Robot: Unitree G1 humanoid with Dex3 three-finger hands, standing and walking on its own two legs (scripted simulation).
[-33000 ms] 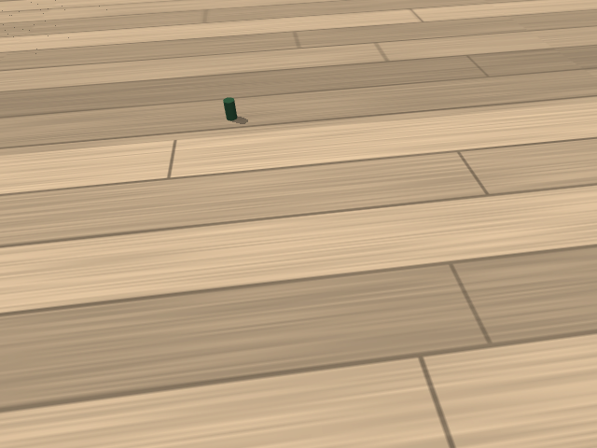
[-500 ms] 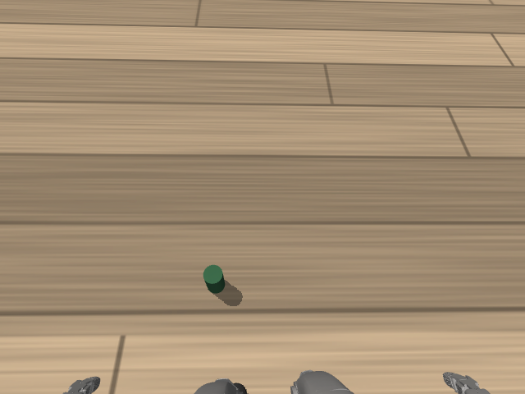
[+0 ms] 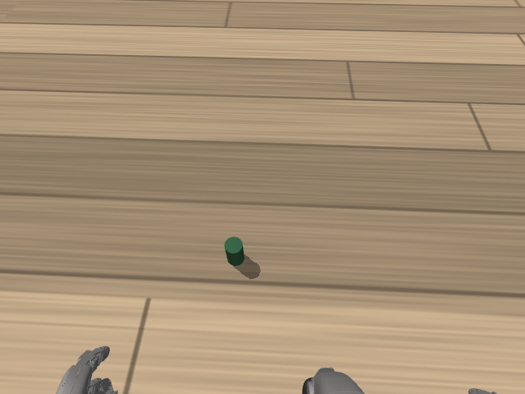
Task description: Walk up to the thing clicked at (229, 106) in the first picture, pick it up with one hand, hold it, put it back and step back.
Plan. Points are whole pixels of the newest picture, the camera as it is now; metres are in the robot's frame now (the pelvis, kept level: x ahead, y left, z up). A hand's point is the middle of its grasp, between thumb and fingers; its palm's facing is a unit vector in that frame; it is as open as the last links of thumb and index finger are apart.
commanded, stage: step back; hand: left
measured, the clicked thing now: (234, 251) +0.64 +0.13 -0.69
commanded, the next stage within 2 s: none
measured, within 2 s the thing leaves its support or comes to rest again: neither
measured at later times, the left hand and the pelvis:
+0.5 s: hand out of the picture -0.07 +0.23 -0.13, palm faces -0.08 -0.91 -0.41, open 7.4 cm; pelvis -0.15 -0.03 +0.00, yaw -5 degrees
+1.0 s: hand out of the picture -0.20 +0.22 -0.14, palm faces -0.04 -0.93 -0.36, open 7.4 cm; pelvis -0.32 -0.05 +0.01, yaw -3 degrees
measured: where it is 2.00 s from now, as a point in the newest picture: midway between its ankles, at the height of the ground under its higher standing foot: outside the picture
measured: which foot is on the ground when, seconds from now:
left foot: down 0.00-0.42, up 0.44-0.72, down 0.74-1.00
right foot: down 0.00-0.00, up 0.02-0.38, down 0.40-0.76, up 0.78-1.00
